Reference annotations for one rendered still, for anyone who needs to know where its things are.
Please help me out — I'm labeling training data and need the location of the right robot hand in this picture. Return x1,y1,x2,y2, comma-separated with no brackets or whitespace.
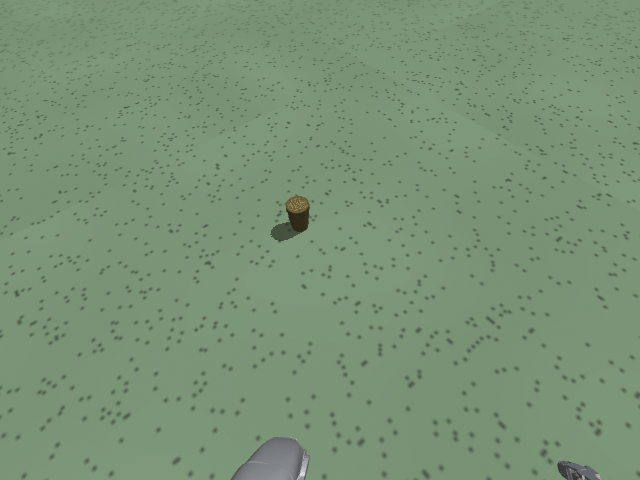
557,461,601,480

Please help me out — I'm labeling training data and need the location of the cup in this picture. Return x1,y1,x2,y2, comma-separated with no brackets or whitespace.
286,196,310,232

